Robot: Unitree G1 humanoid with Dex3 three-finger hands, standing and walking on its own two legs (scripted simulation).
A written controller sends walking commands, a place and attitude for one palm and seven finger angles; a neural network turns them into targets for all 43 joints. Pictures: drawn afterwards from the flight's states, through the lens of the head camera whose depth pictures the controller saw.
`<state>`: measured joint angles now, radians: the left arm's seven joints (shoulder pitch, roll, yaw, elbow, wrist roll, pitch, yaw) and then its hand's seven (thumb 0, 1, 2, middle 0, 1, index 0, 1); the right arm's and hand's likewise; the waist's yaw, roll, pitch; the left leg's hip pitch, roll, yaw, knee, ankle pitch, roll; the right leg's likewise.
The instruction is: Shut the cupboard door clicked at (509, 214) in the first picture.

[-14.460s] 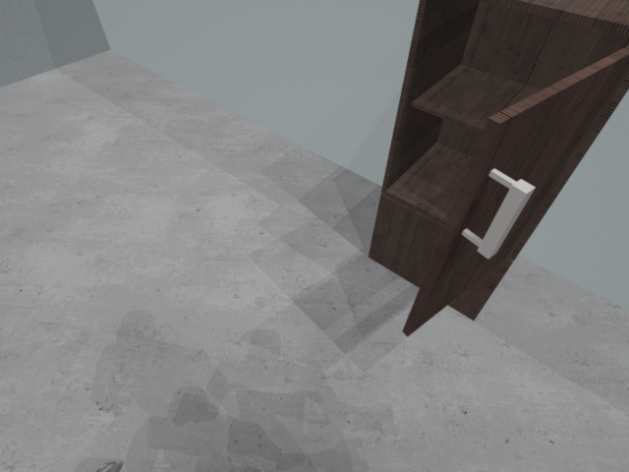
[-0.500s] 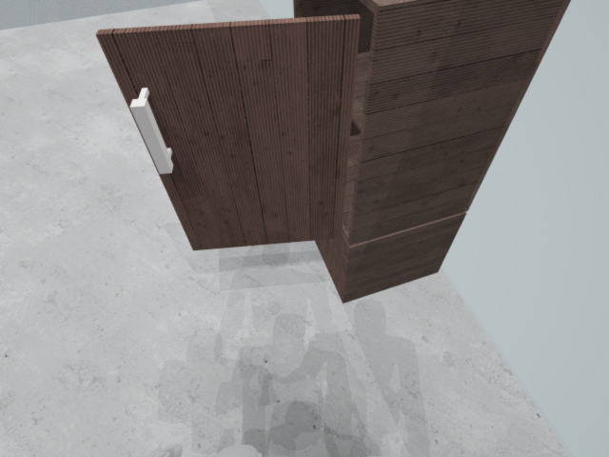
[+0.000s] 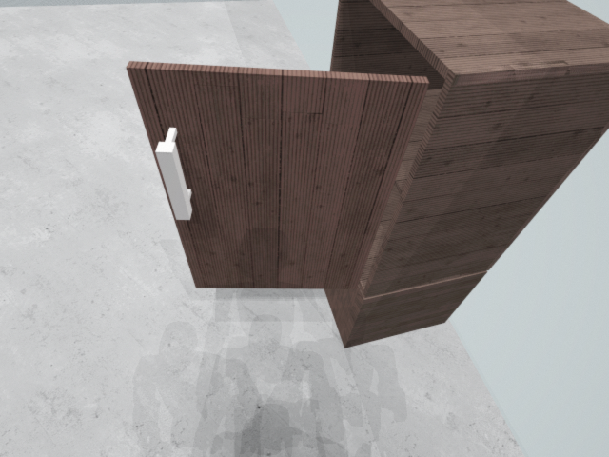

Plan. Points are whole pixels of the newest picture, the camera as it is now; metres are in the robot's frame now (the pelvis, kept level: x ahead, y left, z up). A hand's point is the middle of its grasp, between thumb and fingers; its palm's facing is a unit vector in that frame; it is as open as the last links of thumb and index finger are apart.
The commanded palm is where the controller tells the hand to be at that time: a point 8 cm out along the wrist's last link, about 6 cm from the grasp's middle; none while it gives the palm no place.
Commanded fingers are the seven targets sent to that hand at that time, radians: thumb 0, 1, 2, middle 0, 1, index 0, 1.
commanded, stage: come to a stop and stand still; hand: left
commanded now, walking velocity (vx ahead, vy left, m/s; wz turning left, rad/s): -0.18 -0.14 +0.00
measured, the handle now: (178, 175) +0.51 +0.26 +0.04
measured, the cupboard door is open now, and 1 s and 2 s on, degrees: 76 76 76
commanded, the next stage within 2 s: look again from close up in 1.02 s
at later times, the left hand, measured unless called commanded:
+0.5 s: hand out of the picture +0.03 +0.12 -0.15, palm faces +0.05 -0.96 -0.28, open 7.3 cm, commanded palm none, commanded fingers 0.00 0.90 0.90 -0.20 -0.30 -0.20 -0.30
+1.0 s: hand out of the picture -0.05 +0.15 -0.18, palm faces +0.05 -0.98 -0.20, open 7.4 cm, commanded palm none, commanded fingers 0.00 0.90 0.90 -0.20 -0.30 -0.20 -0.30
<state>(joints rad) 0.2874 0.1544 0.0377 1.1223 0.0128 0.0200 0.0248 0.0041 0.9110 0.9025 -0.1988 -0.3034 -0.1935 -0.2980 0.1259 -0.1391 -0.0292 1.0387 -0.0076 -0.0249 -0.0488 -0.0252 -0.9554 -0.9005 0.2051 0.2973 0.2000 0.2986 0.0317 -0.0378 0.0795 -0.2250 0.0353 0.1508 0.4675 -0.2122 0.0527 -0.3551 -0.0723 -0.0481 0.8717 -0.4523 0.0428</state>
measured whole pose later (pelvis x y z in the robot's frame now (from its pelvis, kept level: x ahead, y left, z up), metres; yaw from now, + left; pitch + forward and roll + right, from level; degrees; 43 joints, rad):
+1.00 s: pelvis -0.05 -0.02 +0.00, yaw +0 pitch -2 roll +1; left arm 0.27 0.15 0.01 1.13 0.01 0.01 0.02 0.00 0.91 0.90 -0.20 -0.30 -0.19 -0.30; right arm 0.22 -0.17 -0.02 1.09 0.00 0.01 -0.04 0.01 -0.94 -0.90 0.20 0.30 0.20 0.30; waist 0.02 0.00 0.04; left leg -0.15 0.00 0.05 0.46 -0.28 0.00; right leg -0.21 -0.04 -0.05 0.50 -0.25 0.00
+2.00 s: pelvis -0.05 +0.01 -0.01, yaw +3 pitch -1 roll +0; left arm 0.40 0.15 0.04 1.08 0.02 0.01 0.01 0.00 0.91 0.90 -0.20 -0.30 -0.20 -0.30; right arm 0.38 -0.15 -0.01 1.07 -0.02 -0.01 -0.01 0.00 -0.91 -0.90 0.20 0.30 0.20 0.30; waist 0.00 -0.04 -0.01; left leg -0.24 -0.03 0.02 0.60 -0.34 0.05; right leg -0.28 -0.08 -0.08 0.65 -0.39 0.00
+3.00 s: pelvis +0.09 +0.02 -0.01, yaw +7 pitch -1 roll +1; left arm 0.26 0.16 0.02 1.04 0.02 0.01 0.03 0.01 0.93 0.90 -0.20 -0.30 -0.20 -0.30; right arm 0.23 -0.15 -0.04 1.06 -0.01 0.03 -0.03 0.01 -0.93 -0.90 0.20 0.30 0.20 0.30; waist -0.01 -0.01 0.07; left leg -0.27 0.01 0.07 0.56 -0.26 0.00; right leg -0.30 -0.03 -0.06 0.58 -0.26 -0.02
